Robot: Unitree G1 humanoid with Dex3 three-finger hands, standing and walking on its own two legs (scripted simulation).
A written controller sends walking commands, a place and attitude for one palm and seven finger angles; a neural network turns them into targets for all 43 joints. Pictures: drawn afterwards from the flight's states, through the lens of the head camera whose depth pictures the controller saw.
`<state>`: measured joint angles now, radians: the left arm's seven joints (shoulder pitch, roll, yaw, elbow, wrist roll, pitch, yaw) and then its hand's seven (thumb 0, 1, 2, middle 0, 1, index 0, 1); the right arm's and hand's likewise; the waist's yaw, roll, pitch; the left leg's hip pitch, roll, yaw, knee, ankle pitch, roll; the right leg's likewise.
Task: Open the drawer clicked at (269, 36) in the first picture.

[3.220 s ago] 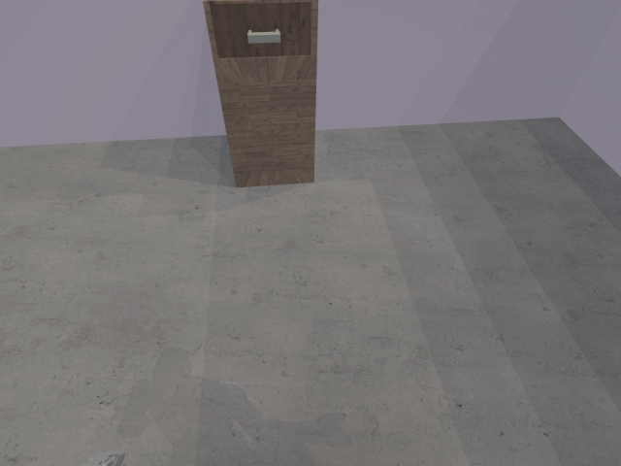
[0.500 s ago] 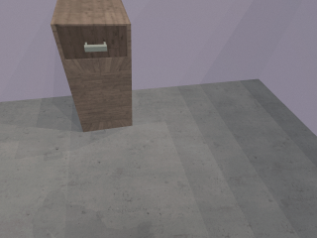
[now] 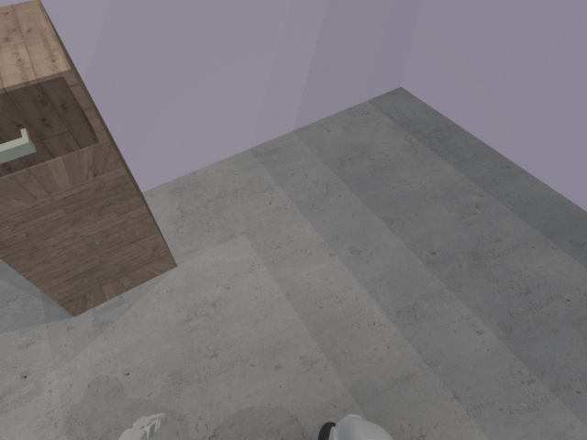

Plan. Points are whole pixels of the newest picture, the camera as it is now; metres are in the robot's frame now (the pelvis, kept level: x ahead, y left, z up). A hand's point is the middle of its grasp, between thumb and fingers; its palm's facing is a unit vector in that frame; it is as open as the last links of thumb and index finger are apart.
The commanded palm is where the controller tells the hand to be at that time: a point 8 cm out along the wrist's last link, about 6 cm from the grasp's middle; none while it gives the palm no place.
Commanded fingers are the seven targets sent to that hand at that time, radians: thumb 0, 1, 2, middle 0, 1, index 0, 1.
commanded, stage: turn to face it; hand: left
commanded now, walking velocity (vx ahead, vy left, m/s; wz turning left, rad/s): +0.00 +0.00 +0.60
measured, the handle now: (1, 147) +0.66 +0.64 -0.02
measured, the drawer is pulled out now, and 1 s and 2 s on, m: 0.00 0.00 0.00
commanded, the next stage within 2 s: take the last steps up to it in 1.00 s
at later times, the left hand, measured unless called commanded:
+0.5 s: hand out of the picture +0.11 +0.22 -0.16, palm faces +0.29 -0.94 -0.19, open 7.3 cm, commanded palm none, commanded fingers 0.00 0.90 0.90 -0.20 -0.30 -0.20 -0.30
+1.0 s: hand out of the picture +0.07 +0.19 -0.13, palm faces +0.45 -0.85 -0.28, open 7.4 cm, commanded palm none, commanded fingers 0.00 0.90 0.90 -0.20 -0.30 -0.20 -0.30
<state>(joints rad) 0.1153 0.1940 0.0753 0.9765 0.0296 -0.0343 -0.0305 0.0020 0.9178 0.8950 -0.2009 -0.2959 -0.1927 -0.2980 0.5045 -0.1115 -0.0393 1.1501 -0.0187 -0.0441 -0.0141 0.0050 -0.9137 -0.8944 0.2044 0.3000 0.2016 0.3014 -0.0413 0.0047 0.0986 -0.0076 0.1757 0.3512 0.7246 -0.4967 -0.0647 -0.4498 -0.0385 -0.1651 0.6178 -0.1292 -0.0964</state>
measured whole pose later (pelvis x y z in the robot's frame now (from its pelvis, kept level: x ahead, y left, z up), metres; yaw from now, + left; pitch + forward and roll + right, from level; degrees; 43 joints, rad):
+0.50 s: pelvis +0.07 +0.02 +0.01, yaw +14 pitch -1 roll -2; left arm 0.19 0.19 0.06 0.96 0.02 0.01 0.02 -0.01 0.92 0.89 -0.21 -0.30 -0.20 -0.30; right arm 0.20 -0.20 -0.05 0.96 -0.03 0.04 0.01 0.01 -0.92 -0.89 0.20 0.30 0.20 0.30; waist 0.00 -0.02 0.05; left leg -0.32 0.08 0.13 0.64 -0.29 -0.01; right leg -0.28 -0.12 -0.36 0.63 -0.31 -0.03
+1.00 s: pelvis +0.09 -0.01 +0.02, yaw +25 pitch -1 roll +1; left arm 0.22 0.16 0.03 0.93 0.02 0.00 0.03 0.00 0.91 0.89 -0.20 -0.30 -0.20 -0.30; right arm 0.18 -0.24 -0.07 0.97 -0.02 0.07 0.01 0.01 -0.91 -0.89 0.20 0.30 0.20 0.30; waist 0.00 0.06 0.05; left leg -0.44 -0.02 -0.02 0.95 -0.45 -0.02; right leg -0.25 -0.07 -0.10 0.57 -0.31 0.00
